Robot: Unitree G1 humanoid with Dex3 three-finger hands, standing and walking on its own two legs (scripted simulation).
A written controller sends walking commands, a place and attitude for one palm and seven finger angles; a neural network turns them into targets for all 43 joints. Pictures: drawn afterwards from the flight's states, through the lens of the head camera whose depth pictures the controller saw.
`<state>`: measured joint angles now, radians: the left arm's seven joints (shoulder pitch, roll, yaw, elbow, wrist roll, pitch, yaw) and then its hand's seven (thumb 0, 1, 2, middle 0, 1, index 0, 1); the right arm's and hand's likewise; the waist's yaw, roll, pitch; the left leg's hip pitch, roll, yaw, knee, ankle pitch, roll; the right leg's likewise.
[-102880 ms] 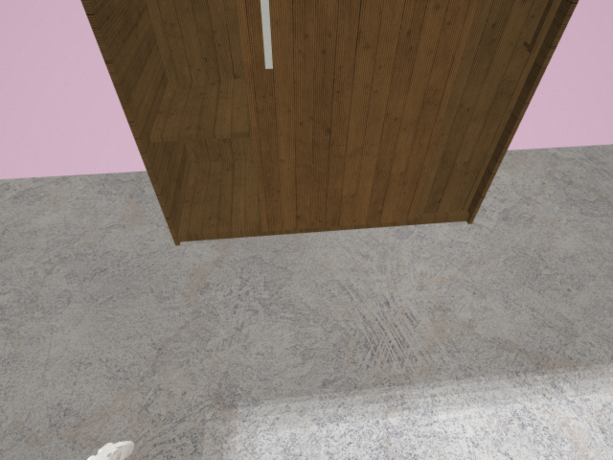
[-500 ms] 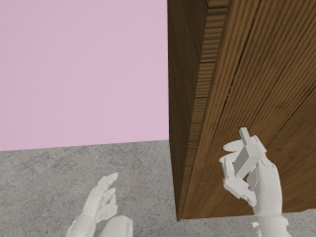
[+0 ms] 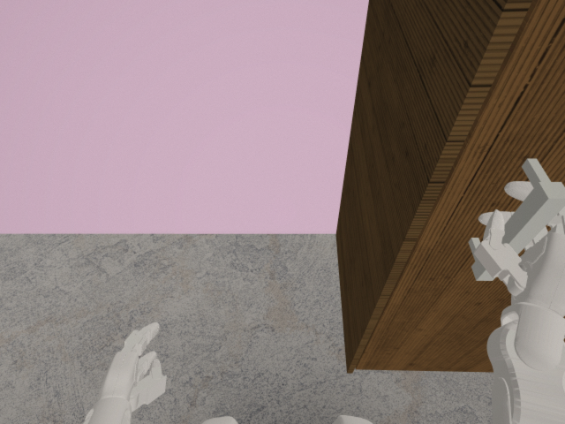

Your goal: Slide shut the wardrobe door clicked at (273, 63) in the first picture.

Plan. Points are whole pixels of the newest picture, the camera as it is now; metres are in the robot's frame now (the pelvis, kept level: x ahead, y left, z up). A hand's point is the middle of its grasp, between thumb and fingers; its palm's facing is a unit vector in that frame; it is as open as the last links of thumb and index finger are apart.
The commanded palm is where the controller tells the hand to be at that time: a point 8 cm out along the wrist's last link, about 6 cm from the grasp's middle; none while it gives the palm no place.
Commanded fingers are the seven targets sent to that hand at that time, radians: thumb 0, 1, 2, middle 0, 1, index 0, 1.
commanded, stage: step sideways, sliding the door along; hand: right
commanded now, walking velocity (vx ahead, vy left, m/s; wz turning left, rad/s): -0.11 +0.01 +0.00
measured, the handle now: (505, 225) +0.32 -0.27 +0.12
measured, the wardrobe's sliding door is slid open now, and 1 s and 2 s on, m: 0.00 0.00 0.00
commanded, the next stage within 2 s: none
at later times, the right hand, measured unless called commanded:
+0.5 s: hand (488, 244) +0.29 -0.23 +0.14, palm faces +0.50 +0.86 -0.03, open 6.1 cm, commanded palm +0.25 -0.16 +0.13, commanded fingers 0.00 -0.90 -0.90 0.45 1.40 0.45 1.40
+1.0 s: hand (491, 247) +0.28 -0.23 +0.14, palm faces +0.43 +0.90 -0.02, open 5.9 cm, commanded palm +0.24 -0.20 +0.13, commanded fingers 0.00 -0.90 -0.90 0.45 1.40 0.45 1.40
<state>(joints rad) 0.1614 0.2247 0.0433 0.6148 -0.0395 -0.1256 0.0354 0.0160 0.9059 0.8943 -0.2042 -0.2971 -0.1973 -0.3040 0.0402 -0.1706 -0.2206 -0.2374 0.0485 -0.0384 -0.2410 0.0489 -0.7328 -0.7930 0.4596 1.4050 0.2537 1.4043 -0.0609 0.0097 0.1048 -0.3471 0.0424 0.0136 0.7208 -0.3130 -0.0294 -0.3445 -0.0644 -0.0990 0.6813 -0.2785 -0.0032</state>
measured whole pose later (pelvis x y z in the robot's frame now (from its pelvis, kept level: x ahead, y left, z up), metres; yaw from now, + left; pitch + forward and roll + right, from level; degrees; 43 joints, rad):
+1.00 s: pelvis +0.01 -0.03 +0.04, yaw -2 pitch -2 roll +5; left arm 0.18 0.18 -0.03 0.62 0.00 -0.09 0.00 0.02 0.90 0.89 -0.21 -0.30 -0.20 -0.30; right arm 0.09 -0.11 -0.04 -0.16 0.03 -0.01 -0.25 0.02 -0.77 -0.81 0.37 1.40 0.25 1.40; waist -0.12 -0.03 0.07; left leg -0.36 0.00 0.00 0.94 -0.38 -0.01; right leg -0.12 -0.03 -0.08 0.28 -0.12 -0.07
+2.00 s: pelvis +0.04 +0.02 +0.02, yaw -1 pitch +2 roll +0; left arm 0.17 0.18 -0.02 0.60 -0.01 -0.11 0.03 0.02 0.90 0.89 -0.20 -0.30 -0.20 -0.30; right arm 0.17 -0.08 -0.18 -0.27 0.00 -0.01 -0.32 0.01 -0.76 -0.82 0.31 1.38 0.05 1.40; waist -0.12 0.00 0.01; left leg -0.27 0.07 -0.04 0.52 -0.28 -0.08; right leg -0.29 -0.03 -0.08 0.55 -0.29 -0.02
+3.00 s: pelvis +0.02 +0.00 +0.05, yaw -3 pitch -1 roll +7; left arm 0.17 0.16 -0.03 0.56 0.02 -0.12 0.00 0.01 0.90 0.89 -0.21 -0.30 -0.20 -0.30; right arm 0.15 -0.17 -0.10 -0.27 0.02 -0.01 -0.20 0.03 -0.77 -0.86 0.30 1.36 0.15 1.36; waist -0.10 -0.02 0.09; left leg -0.52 -0.03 0.01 1.15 -0.34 -0.05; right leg -0.11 -0.11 -0.04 0.21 -0.09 -0.03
